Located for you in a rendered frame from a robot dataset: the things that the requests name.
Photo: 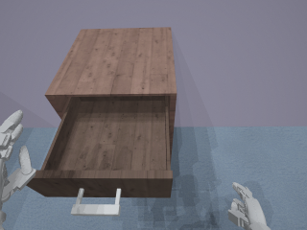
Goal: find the cabinet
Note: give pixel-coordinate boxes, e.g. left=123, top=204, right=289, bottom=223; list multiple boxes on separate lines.
left=45, top=27, right=177, bottom=166

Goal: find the drawer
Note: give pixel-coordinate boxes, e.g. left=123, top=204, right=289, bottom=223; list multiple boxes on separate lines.
left=26, top=96, right=173, bottom=198

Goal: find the handle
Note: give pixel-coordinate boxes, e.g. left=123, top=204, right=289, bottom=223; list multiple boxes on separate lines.
left=71, top=188, right=122, bottom=217

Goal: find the robot left hand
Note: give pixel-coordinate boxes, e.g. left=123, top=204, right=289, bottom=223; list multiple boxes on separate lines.
left=0, top=110, right=36, bottom=211

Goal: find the robot right hand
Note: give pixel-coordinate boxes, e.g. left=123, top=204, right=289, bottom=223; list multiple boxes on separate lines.
left=228, top=182, right=267, bottom=230

